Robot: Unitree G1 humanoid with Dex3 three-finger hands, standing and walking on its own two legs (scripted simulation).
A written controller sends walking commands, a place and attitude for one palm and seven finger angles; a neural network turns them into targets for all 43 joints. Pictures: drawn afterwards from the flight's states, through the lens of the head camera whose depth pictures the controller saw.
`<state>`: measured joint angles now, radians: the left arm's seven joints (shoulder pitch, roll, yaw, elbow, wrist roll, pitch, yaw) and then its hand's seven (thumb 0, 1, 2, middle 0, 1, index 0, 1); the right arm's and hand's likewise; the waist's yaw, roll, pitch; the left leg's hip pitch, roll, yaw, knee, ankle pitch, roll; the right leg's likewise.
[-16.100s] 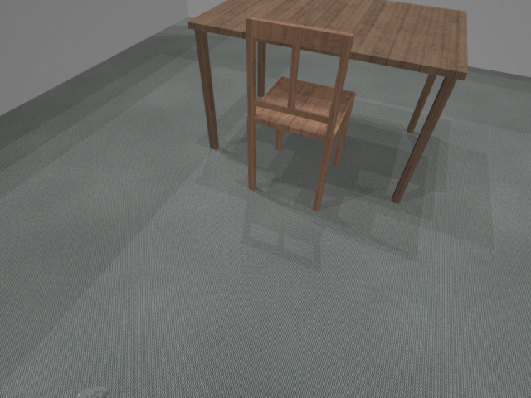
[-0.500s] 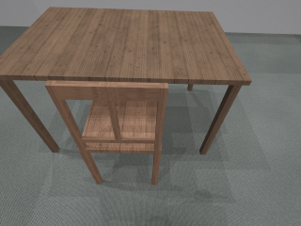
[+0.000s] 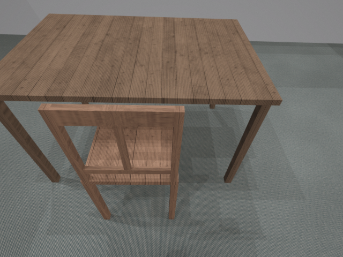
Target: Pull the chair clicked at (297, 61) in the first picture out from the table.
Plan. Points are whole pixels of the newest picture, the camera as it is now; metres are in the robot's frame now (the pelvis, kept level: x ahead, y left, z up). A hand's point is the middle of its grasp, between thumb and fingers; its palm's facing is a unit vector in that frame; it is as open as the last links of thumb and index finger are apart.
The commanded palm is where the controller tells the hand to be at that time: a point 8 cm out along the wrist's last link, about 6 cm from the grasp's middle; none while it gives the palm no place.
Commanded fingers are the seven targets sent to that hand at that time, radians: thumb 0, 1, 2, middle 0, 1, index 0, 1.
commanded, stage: look again from close up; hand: left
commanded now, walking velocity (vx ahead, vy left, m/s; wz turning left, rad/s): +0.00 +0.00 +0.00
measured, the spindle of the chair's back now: (122, 148) +0.46 +0.19 -0.10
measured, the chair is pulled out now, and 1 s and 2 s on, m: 0.00 0.00 0.00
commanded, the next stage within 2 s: none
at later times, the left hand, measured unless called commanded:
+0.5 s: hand out of the picture +0.01 +0.17 -0.17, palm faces +0.01 -0.98 -0.20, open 7.3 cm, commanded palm none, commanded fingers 0.00 0.90 0.90 -0.20 -0.30 -0.20 -0.30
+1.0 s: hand out of the picture -0.01 +0.16 -0.17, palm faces +0.02 -0.98 -0.19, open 7.3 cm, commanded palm none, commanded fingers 0.00 0.90 0.90 -0.20 -0.30 -0.20 -0.30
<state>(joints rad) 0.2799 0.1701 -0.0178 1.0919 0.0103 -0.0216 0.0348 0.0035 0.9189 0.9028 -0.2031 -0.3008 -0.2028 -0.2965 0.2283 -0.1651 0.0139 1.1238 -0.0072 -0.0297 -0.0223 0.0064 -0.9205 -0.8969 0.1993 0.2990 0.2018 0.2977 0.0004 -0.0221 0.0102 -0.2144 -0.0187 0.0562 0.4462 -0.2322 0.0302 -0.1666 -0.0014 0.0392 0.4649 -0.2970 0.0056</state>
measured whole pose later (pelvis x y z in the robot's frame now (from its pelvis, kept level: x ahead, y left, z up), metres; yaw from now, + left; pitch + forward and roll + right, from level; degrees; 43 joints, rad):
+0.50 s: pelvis +0.01 -0.01 +0.00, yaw +0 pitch +0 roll +1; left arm 0.29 0.17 -0.02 1.10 0.01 -0.02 0.03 0.00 0.91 0.90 -0.20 -0.30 -0.20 -0.30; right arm 0.23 -0.17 0.02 1.15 -0.01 -0.03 -0.02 0.00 -0.91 -0.90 0.20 0.30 0.20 0.30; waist 0.00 -0.02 0.01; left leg -0.17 -0.01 0.06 0.42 -0.24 0.02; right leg -0.13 0.00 0.04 0.44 -0.30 0.00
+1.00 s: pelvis +0.00 -0.01 +0.00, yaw +0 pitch -1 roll +1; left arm 0.32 0.16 -0.02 1.12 0.01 -0.02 0.03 0.00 0.91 0.90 -0.20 -0.30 -0.20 -0.30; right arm 0.26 -0.15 0.02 1.16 -0.01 -0.02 -0.03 0.00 -0.91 -0.90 0.20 0.30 0.20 0.30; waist 0.00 -0.01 0.00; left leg -0.17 -0.01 0.05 0.41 -0.22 0.01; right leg -0.13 0.01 0.04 0.43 -0.29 -0.01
